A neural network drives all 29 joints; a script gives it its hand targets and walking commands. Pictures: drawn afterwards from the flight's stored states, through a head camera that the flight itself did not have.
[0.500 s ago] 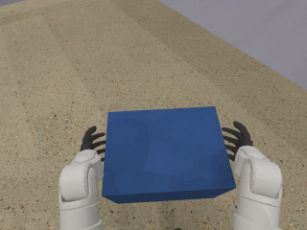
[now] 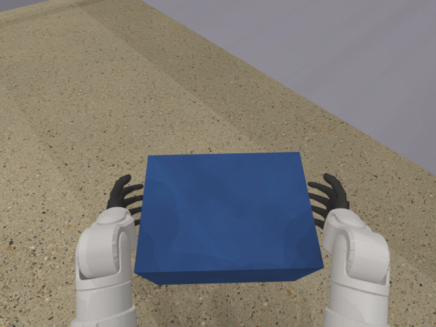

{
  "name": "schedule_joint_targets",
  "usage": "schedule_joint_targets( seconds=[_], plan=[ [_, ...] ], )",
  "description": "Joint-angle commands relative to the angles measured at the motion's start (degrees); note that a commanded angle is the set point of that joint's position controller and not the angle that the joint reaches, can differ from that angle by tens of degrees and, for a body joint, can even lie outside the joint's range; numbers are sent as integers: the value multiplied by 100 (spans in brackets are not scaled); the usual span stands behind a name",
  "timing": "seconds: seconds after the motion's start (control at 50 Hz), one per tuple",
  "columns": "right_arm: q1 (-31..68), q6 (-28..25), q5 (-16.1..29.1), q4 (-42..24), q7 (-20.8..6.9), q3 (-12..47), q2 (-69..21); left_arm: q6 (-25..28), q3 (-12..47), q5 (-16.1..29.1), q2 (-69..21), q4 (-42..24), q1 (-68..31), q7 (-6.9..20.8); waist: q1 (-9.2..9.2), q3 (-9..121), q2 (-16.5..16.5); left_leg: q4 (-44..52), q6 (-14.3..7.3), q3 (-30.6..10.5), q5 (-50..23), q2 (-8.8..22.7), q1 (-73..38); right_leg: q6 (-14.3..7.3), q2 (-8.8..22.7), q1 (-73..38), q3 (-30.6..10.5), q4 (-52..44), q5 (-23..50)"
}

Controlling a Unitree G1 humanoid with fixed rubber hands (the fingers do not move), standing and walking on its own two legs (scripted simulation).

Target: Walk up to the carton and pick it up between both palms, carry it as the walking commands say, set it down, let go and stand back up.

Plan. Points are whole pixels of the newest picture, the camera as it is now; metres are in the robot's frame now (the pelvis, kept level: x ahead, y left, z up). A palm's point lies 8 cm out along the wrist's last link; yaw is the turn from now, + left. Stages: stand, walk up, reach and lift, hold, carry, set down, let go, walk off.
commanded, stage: carry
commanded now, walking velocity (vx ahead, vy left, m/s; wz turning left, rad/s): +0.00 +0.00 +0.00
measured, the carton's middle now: (225, 221) +0.31 -0.01 -0.02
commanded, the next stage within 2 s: none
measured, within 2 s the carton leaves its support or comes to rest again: neither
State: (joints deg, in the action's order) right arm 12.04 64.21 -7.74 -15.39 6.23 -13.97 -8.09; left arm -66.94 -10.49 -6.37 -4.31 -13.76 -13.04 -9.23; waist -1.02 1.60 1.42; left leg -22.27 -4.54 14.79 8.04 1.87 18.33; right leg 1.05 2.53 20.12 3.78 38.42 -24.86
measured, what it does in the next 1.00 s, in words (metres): steps on the spot: right foot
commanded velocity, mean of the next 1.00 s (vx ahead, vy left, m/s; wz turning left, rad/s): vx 0.00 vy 0.00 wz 0.00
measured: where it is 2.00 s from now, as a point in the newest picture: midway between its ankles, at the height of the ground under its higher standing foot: outside the picture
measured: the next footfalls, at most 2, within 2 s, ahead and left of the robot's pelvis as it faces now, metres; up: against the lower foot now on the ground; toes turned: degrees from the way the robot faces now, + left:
right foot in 0.08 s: +0.11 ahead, -0.13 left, +0.00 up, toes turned +12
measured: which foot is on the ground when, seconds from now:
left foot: down 0.00-1.00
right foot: up 0.00-0.06, down 0.08-1.00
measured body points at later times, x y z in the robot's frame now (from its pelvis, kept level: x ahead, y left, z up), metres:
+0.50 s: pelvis +0.11 -0.05 +0.00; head +0.10 -0.04 +0.45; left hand +0.40 +0.15 +0.08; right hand +0.41 -0.22 +0.08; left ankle +0.05 +0.07 -0.73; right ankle +0.07 -0.14 -0.74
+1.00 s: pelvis +0.07 -0.04 -0.01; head +0.04 -0.03 +0.44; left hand +0.34 +0.16 +0.04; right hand +0.36 -0.21 +0.05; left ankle +0.04 +0.07 -0.74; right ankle +0.06 -0.14 -0.74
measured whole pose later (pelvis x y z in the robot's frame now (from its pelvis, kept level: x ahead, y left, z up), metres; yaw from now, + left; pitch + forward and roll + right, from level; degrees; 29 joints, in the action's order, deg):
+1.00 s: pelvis +0.07 -0.04 -0.01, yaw +3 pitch +2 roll +0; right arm 9.7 56.4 -12.7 -3.8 1.0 -14.7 -7.7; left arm -57.8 -10.6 -11.7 -5.6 -2.9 -8.9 -4.4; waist 0.3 7.9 1.1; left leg -30.0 0.3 10.7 17.6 4.5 14.0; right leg -0.7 3.3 15.5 9.1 30.5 -16.9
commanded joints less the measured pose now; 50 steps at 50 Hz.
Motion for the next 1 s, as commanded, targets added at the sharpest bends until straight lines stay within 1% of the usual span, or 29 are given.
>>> schedule_joint_targets(
  seconds=[0.0, 0.04, 0.08, 0.14, 0.16, 0.18, 0.2, 0.3, 0.34, 0.36, 0.46, 0.5, 0.52, 0.54, 0.56, 0.6, 0.62, 0.66, 0.7, 0.76, 0.8, 0.82, 0.84, 0.86, 0.88, 0.9, 0.92, 0.94, 0.98],
  plan=[
    [2741, 189, 2656, -494, -1994, 4803, -5071, 102, 4321, 2371, -5536, -734, -2888, 2127, 100, 2606, -658, 64, -154, -887, -3387, 1340, -1984, -5, 126, -446, 333, -1095, 1006],
    [2637, 286, 2635, -304, -1999, 4700, -5076, 41, 4322, 2347, -5488, -735, -2887, 2127, 116, 2621, -579, -1, 126, -817, -1705, 1072, -1492, 21, 311, -959, 326, -1583, 1694],
    [3481, 269, 2756, -474, -2011, 4867, -4974, 40, 4275, 2378, -5282, -749, -3334, 2123, 113, 2379, -165, -336, 396, -780, -1195, 837, -1117, 18, 815, -1102, -119, -1636, 2640],
    [2729, 378, 2632, -83, -2057, 4795, -4957, -68, 4127, 2200, -5175, -335, -2644, 2192, 44, 2213, 292, -646, 616, -789, -1827, 678, -1150, -73, 925, -1205, -126, -1095, 4606],
    [3719, 295, 2750, -107, -1995, 4907, -4836, 8, 4359, 2503, -5115, -483, -3975, 2176, 59, 2357, 44, -822, 604, -771, -2096, 677, -1153, -131, 935, -1225, -128, -993, 4940],
    [2186, 440, 2545, 295, -2014, 4584, -5141, -112, 4159, 2208, -5291, -180, -2346, 2196, 57, 2600, -71, -912, 586, -704, -2300, 637, -1150, -122, 870, -1287, -132, -840, 4997],
    [2450, 381, 2521, 110, -2007, 4668, -4935, -100, 4181, 2321, -5304, -246, -2627, 2244, 76, 2440, -84, -984, 558, -706, -2452, 560, -933, -129, 857, -1440, -55, -732, 5403],
    [3651, 285, 2786, -48, -1950, 4812, -5079, -5, 4025, 2410, -5189, -249, -3536, 2216, 105, 2500, 302, -690, 555, -447, -1456, 335, -801, -170, 878, -1809, -60, -683, 6010],
    [2686, 374, 2573, 362, -1978, 4573, -4945, -63, 3985, 2258, -5225, -35, -2809, 2209, 96, 2297, 136, -686, 507, -641, -1923, 487, -889, -158, 893, -1580, -70, -646, 5567],
    [3568, 285, 2759, 158, -1965, 4730, -4994, 6, 4083, 2449, -5080, -302, -3809, 2203, 96, 2374, 206, -672, 546, -467, -1948, 431, -864, -152, 828, -1714, -8, -583, 5805],
    [2915, 346, 2680, 254, -1968, 4615, -5204, -24, 3959, 2290, -5309, -130, -3054, 2175, 116, 2438, 86, -679, 473, -567, -2387, 467, -1182, -182, 717, -1487, 21, -560, 5095],
    [3898, 272, 2820, 127, -1940, 4764, -4999, 31, 4049, 2445, -5177, -7, -3895, 2148, 111, 2567, -68, -884, 392, -735, -2848, 661, -1242, -129, 692, -1411, 43, -572, 4598],
    [3019, 329, 2707, 160, -1951, 4685, -5120, -20, 3906, 2242, -5352, 3, -2929, 2182, 114, 2481, 73, -930, 425, -697, -2580, 665, -1171, -139, 735, -1464, 41, -697, 4689],
    [2969, 329, 2672, 213, -1997, 4612, -5058, 10, 4029, 2308, -5383, -127, -3231, 2170, 90, 2433, -333, -814, 485, -570, -2380, 575, -1258, -170, 758, -1353, -71, -671, 4784],
    [3829, 241, 2814, 134, -1964, 4695, -5025, 67, 4086, 2494, -5239, -262, -4137, 2135, 121, 2408, 43, -934, 486, -596, -2265, 563, -944, -201, 744, -1641, 6, -641, 5298],
    [3464, 236, 2712, 235, -1950, 4663, -5045, 87, 3908, 2334, -5165, 72, -3530, 2176, 115, 2291, 529, -707, 528, -527, -1245, 469, -810, -219, 845, -1766, -39, -800, 5687],
    [3012, 243, 2525, 527, -1958, 4455, -5062, 116, 3742, 2125, -5241, 349, -3005, 2187, 99, 2289, 446, -485, 539, -545, -986, 439, -939, -245, 892, -1721, -110, -821, 5589],
    [3247, 155, 2622, 242, -2004, 4565, -5099, 193, 3997, 2255, -5253, -221, -3444, 2171, 120, 2331, -56, -738, 458, -716, -1980, 654, -1122, -189, 855, -1600, -102, -723, 5054],
    [3046, 163, 2519, 207, -2036, 4464, -4950, 169, 3868, 1998, -5374, 137, -2797, 2142, 115, 2356, -258, -837, 411, -768, -2618, 788, -1291, -126, 748, -1331, 20, -683, 4260],
    [3351, 154, 2698, -94, -2030, 4678, -5086, 203, 4193, 2296, -5278, -637, -3536, 2151, 118, 2341, -245, -956, 424, -765, -3131, 768, -1274, -116, 602, -1169, 165, -572, 4074],
    [2926, -115, 2105, 1039, -2030, 3934, -4714, 442, 3495, 1730, -4949, 592, -3049, 2159, 117, 2305, -219, -816, 452, -777, -1753, 736, -1180, -198, 765, -1186, -40, -827, 3869],
    [2289, -197, 2127, 716, -2049, 4077, -4766, 534, 3678, 1775, -5064, 244, -2470, 2189, 108, 2256, -316, -695, 435, -882, -1691, 804, -1219, -233, 782, -1146, -65, -821, 3474],
    [2255, -412, 1725, 1431, -2077, 3623, -4607, 754, 3177, 1344, -4794, 955, -2380, 2187, 132, 2386, -382, -693, 391, -906, -1765, 811, -1308, -231, 772, -1097, -113, -805, 3286],
    [2904, -442, 2386, -210, -2056, 4560, -4843, 735, 4046, 2033, -5132, -383, -2713, 2210, 143, 2172, -21, -703, 384, -956, -1478, 856, -1140, -194, 731, -1015, -101, -944, 3094],
    [2986, -481, 1887, 826, -2067, 3870, -4675, 790, 3516, 1595, -4988, 516, -2896, 2190, 115, 2082, -291, -617, 364, -930, -1340, 828, -990, -183, 711, -934, -99, -961, 2875],
    [2791, -598, 1914, 766, -2048, 3919, -4701, 907, 3656, 1655, -4927, 220, -2966, 2189, 124, 1890, -90, -486, 371, -1010, -777, 840, -787, -192, 703, -905, -59, -1093, 2445],
    [2463, -779, 1432, 1563, -2038, 3470, -4430, 1130, 3141, 1275, -4699, 987, -2741, 2205, 103, 1884, 20, -487, 393, -955, -224, 772, -954, -232, 708, -703, -138, -1294, 2254],
    [2548, -872, 1780, 624, -2010, 3976, -4498, 1207, 3610, 1625, -4744, 135, -2737, 2197, 123, 1784, 250, -422, 396, -1040, -103, 794, -901, -216, 718, -691, -112, -1376, 2121],
    [2618, -915, 1599, 1165, -1995, 3685, -4456, 1245, 3493, 1472, -4669, 592, -2755, 2180, 127, 1598, -109, -272, 384, -1022, 37, 823, -814, -225, 734, -519, -153, -1389, 1701]
  ],
)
